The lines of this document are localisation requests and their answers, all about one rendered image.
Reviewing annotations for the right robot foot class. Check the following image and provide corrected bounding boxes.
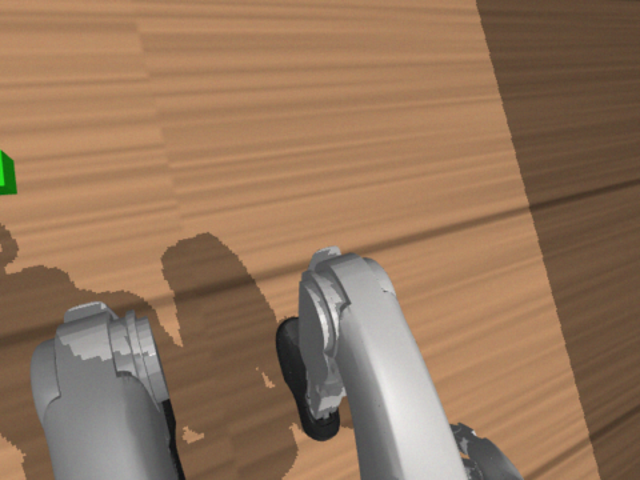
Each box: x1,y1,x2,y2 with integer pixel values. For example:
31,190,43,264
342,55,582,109
276,317,340,441

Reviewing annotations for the right robot hand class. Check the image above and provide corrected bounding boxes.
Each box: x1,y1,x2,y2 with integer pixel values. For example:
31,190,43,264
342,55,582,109
449,423,524,480

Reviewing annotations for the left robot foot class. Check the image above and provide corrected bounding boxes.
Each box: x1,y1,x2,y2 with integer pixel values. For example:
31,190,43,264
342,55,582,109
162,399,186,480

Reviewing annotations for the cube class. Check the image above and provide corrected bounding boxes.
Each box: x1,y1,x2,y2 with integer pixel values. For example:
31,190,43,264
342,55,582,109
0,150,17,195

